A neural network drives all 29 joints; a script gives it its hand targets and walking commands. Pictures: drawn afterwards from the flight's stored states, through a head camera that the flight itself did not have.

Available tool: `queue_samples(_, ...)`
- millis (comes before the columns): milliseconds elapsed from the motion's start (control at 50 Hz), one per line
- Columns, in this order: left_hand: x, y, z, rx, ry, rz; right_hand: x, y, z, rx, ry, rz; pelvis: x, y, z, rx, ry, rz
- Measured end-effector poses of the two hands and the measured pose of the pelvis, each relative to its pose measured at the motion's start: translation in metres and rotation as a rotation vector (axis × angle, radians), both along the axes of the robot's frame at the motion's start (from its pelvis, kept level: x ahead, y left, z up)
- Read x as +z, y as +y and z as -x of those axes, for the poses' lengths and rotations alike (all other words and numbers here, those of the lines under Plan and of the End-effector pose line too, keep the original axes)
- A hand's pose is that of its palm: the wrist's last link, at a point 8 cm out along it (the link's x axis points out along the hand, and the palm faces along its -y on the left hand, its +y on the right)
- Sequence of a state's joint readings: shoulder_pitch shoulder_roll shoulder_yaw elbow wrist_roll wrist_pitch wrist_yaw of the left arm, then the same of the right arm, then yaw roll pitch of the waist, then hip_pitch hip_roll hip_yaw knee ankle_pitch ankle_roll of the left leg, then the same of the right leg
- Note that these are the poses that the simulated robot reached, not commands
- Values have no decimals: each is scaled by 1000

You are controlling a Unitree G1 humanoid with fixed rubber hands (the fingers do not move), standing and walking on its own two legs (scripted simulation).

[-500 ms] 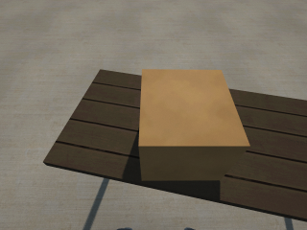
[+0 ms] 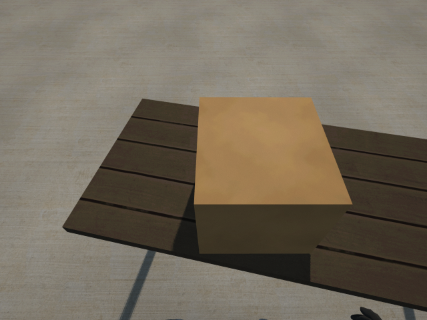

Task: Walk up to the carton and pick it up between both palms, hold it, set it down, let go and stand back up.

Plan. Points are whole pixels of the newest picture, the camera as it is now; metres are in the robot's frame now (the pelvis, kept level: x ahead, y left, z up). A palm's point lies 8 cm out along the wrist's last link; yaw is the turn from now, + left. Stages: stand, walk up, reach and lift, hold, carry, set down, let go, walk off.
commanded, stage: walk up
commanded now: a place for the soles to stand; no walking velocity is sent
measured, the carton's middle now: (255, 175) +0.42 -0.08 -0.01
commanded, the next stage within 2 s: reach and lift in 0.64 s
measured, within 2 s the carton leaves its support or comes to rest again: neither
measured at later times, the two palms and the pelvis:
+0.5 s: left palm out of the picture +0.09 +0.32 -0.08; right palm out of the picture +0.13 -0.31 -0.09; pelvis +0.01 +0.00 +0.00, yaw +0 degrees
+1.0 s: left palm (83, 299) +0.17 +0.25 -0.06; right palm out of the picture +0.12 -0.33 -0.08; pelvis +0.01 -0.04 +0.00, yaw -1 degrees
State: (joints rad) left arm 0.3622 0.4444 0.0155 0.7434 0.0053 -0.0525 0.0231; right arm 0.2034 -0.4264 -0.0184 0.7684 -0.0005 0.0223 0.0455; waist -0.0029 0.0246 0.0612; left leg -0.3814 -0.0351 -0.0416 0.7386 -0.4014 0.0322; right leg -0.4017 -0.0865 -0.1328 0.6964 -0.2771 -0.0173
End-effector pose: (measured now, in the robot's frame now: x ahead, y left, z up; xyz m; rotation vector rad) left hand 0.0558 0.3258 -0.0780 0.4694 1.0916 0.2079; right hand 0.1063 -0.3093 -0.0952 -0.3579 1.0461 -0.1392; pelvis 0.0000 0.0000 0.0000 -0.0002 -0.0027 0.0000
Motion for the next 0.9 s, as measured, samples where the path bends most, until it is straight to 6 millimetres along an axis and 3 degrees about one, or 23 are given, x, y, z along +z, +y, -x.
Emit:
queue_samples(420, 0, 1, -27, -18, -29, 15, 5, 2, -20, 3, -40, 24, 1, 3, -10, 0, 14, 4)
queue_samples(660, 4, -4, -31, -23, -55, 12, 2, -4, -13, -10, -30, 20, 1, -2, -8, 0, 11, -2)
queue_samples(720, -3, -3, -33, 34, 63, -11, -5, -10, -10, 7, -38, 18, -1, -5, -6, 0, 6, -2)
queue_samples(780, -6, -16, -47, 56, 110, -6, -7, -16, -11, 13, -72, 8, -3, -11, -3, -7, 8, -6)
queue_samples(900, 7, -56, -100, -15, -43, 49, 1, -24, -20, 29, -149, 3, -2, -25, -2, -17, 5, -12)
